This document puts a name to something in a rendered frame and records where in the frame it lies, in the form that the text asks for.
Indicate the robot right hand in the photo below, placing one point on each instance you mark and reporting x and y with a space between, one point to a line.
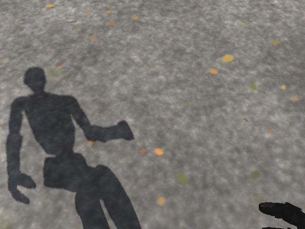
285 211

